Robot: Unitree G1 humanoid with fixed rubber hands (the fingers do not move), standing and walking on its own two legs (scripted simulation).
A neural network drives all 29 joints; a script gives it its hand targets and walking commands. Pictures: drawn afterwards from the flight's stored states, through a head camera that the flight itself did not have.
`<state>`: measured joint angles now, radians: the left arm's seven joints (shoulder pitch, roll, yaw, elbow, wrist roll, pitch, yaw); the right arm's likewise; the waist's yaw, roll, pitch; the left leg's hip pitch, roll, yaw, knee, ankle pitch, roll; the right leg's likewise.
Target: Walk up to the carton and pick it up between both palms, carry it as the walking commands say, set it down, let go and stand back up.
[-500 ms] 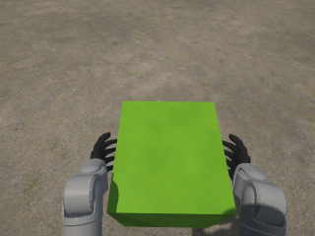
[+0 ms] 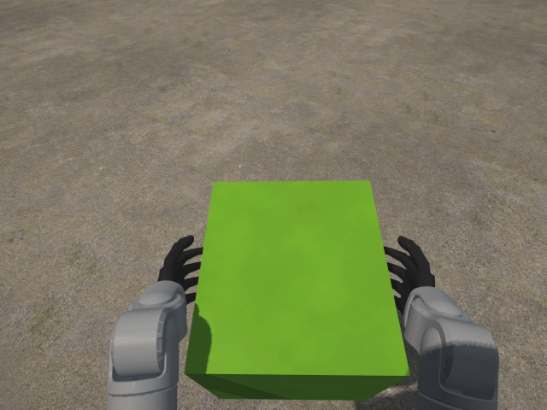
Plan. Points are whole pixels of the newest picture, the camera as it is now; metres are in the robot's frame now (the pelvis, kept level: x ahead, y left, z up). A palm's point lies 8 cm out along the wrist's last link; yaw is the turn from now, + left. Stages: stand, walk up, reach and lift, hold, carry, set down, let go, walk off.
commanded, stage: carry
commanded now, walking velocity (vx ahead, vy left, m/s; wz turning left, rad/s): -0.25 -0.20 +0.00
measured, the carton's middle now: (291, 294) +0.30 -0.02 +0.03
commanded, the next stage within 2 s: none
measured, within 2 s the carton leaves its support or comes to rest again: neither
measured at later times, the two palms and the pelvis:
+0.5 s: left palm out of the picture +0.11 +0.08 +0.07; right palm out of the picture +0.11 -0.23 +0.10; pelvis -0.16 -0.08 +0.01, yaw +1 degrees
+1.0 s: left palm out of the picture -0.07 -0.01 +0.06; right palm out of the picture -0.05 -0.32 +0.10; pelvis -0.33 -0.18 -0.01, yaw +4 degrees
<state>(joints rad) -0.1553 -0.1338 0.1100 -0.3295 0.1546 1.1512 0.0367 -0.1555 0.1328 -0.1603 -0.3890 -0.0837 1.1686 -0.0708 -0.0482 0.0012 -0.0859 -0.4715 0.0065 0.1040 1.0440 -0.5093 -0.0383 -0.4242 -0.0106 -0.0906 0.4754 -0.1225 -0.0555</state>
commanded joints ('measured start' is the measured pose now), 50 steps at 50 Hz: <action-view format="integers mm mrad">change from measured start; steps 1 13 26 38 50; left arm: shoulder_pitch -377 -467 -416 -307 -504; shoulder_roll -824 -898 -914 -838 -863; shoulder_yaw -676 -764 -739 -619 -757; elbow -4 -76 -90 -46 -67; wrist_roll -377 -486 -455 -384 -433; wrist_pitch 28 28 28 7 19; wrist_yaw -215 -210 -214 -231 -212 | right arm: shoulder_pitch -350 -378 -370 -412 -344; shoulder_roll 845 853 874 875 880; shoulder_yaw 769 719 757 837 716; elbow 105 -1 -36 -44 93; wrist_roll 374 357 359 409 363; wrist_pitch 34 13 14 13 10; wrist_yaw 270 266 283 246 288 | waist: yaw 51 47 44 48 40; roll -120 92 267 -196 281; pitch -252 -186 -312 -230 -112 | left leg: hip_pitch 141 340 362 -131 288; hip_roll -5 286 303 -6 553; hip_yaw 26 -115 -158 -27 -364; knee -446 -635 -570 103 -732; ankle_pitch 38 773 659 35 769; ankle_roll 55 129 120 -24 225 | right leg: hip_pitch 260 -235 115 279 -252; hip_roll -234 27 6 -184 15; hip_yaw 273 138 30 148 133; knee -158 670 -69 -117 502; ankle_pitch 149 -230 -195 160 -354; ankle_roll -146 128 89 -93 74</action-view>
